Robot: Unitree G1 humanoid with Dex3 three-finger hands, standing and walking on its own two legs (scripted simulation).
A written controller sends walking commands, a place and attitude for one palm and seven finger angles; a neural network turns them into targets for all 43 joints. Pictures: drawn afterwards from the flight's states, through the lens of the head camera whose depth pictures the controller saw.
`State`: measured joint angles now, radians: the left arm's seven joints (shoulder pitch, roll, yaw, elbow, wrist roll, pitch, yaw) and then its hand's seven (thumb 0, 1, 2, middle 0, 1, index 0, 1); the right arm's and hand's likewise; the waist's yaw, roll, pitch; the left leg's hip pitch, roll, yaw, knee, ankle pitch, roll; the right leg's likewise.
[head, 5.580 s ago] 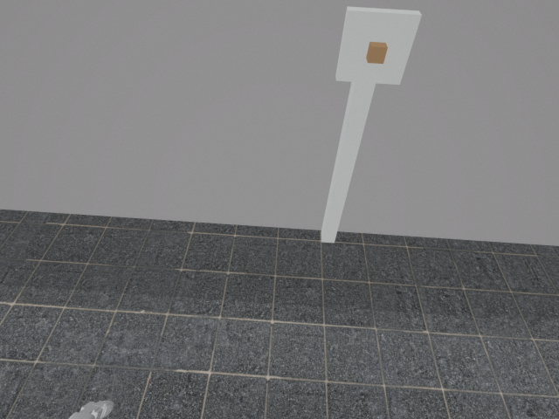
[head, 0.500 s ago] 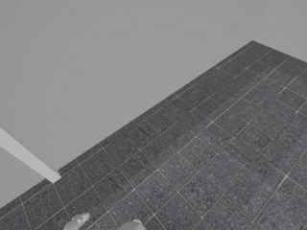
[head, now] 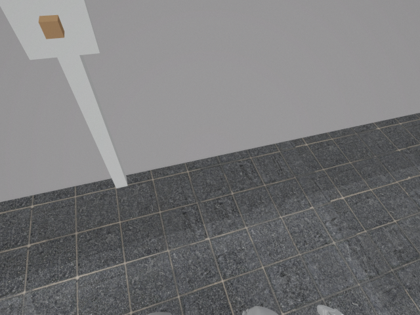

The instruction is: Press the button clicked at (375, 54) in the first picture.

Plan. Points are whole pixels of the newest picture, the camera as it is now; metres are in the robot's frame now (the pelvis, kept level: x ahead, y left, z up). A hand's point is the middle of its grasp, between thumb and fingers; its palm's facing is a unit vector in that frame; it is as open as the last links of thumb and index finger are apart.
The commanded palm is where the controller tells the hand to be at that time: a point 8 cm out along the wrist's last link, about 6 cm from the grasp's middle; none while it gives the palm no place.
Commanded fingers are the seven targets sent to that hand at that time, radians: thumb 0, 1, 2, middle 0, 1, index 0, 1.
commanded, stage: turn to face it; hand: left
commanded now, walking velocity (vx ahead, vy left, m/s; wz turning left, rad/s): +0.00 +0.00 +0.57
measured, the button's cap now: (52, 26) +0.70 +0.46 +0.12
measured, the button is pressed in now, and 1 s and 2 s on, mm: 0 0 0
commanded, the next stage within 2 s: take the last steps up to it in 0.52 s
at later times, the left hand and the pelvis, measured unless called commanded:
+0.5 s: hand out of the picture +0.04 +0.16 -0.13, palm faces +0.24 -0.93 -0.29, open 7.4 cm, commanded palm none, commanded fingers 0.00 0.90 0.90 -0.20 -0.30 -0.20 -0.30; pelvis -0.02 -0.06 +0.01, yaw +15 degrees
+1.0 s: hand out of the picture -0.16 +0.15 -0.17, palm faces +0.44 -0.88 -0.17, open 7.4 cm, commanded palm none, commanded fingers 0.00 0.90 0.90 -0.20 -0.30 -0.20 -0.30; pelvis -0.02 +0.00 +0.01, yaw +21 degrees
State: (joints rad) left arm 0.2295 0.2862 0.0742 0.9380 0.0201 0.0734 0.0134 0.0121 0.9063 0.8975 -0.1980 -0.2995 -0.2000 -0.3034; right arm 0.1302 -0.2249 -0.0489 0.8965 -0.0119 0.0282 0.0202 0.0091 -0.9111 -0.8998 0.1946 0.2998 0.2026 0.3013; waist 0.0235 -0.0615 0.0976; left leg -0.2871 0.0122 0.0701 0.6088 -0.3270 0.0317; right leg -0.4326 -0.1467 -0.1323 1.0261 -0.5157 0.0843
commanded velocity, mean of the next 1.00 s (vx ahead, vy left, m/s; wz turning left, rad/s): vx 0.12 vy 0.01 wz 0.24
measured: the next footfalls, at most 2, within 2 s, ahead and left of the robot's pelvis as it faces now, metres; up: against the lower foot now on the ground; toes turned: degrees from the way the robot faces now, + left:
right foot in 0.38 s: +0.05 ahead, -0.13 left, +0.00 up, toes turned +8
left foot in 0.90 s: -0.06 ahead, +0.09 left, +0.00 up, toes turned +28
